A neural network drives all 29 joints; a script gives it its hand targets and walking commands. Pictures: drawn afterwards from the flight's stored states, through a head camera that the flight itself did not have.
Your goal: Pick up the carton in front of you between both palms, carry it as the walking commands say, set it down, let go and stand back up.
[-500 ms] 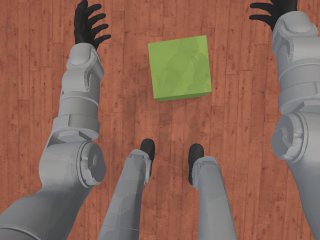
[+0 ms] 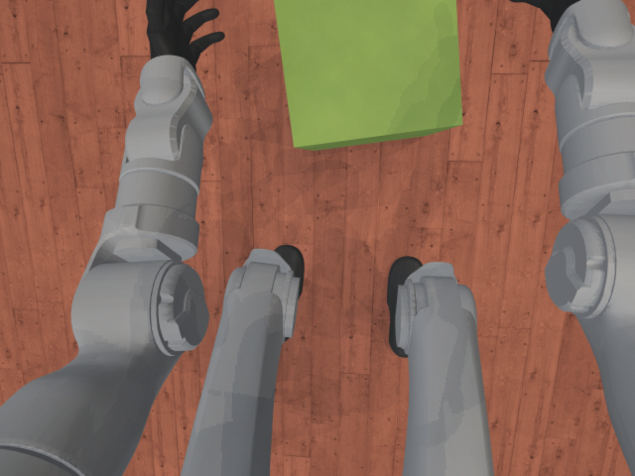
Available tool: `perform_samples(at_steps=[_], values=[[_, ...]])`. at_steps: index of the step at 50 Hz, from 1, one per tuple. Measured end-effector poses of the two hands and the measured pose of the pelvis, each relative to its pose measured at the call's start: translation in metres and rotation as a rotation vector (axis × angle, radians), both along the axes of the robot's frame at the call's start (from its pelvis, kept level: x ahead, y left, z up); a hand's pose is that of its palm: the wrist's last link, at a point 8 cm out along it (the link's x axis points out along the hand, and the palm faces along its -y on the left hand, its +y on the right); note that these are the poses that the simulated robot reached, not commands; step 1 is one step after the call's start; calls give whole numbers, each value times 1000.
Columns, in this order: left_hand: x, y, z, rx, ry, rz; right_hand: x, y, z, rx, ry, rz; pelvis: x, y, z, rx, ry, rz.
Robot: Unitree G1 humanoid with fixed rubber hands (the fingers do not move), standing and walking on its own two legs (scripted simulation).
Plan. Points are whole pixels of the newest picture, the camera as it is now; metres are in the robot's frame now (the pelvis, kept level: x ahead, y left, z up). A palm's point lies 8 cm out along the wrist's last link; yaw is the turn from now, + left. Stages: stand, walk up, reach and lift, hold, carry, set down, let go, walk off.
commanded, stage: reach and lift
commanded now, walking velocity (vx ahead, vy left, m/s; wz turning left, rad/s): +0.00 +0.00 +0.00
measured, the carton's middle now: (365, 73) +0.54 -0.02 -0.38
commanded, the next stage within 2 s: none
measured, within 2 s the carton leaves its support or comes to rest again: leaves its support in 1.22 s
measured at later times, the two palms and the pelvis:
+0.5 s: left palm (230, 81) +0.51 +0.17 -0.31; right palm (500, 45) +0.56 -0.19 -0.32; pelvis -0.03 +0.00 -0.13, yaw +1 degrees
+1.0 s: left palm (250, 74) +0.52 +0.14 -0.31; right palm (479, 41) +0.56 -0.16 -0.31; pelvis -0.03 +0.00 -0.13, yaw +1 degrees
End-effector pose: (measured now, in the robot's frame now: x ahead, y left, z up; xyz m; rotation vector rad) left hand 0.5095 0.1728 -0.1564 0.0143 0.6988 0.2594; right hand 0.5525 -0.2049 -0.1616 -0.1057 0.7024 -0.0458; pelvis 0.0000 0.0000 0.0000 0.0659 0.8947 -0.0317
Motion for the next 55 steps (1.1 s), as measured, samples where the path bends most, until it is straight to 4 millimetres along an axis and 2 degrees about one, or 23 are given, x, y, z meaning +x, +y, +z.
perform_samples(at_steps=[6, 11, 19, 23, 27, 32, 42, 47, 55], values=[[-1, 1, -54, -4, 6, -1, -1, -1, -52, -1, -6, 1, -19, 0, -55, 5, -73, 1], [0, -2, -88, -12, 19, -5, 1, 3, -85, 4, 4, 2, -30, -1, -87, 7, -137, 1], [1, -8, -138, -28, 57, -24, 0, 8, -136, 0, 43, 11, -33, -3, -118, 7, -215, 11], [1, -6, -155, -19, 64, -26, 1, 10, -152, 6, 42, 13, -29, -4, -126, 3, -247, 8], [7, -4, -159, -16, 52, -24, 8, 13, -156, 7, 21, 19, -24, -3, -132, 2, -262, 9], [15, -5, -154, -20, 25, -26, 16, 20, -150, 11, -2, 31, -20, -2, -138, 1, -261, 12], [7, -14, -152, -36, 33, -35, 6, 29, -148, 19, 18, 44, -26, 0, -135, 2, -258, 15], [10, -35, -151, -61, 29, -69, 6, 41, -146, 27, 19, 64, -31, -1, -132, 2, -278, 13], [15, -33, -148, -58, 55, -53, 8, 41, -144, 14, 59, 85, -28, -5, -136, 2, -288, 7]])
